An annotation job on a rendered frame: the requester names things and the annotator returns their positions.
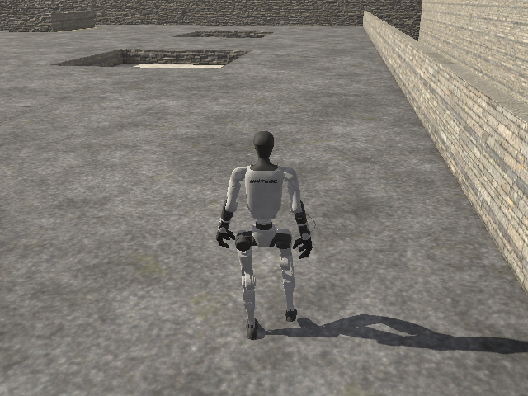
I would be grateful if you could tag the robot right thigh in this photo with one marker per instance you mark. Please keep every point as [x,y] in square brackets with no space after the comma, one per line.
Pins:
[283,241]

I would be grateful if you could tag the right robot hand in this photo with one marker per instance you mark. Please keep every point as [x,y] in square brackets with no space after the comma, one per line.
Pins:
[307,244]

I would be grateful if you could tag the right robot upper arm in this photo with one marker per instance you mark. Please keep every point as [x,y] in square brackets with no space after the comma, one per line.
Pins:
[290,175]

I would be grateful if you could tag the left robot hand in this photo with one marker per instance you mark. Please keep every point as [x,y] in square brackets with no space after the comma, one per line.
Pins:
[227,236]

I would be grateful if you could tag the left robot forearm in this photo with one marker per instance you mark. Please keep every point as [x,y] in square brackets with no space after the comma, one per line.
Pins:
[225,219]

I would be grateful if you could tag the right robot forearm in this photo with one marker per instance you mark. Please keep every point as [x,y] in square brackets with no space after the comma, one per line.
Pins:
[303,223]

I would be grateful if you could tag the left robot upper arm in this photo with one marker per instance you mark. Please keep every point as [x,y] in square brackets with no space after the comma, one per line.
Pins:
[238,175]

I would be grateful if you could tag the robot left foot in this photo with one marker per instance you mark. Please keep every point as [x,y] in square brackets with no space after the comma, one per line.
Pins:
[252,332]

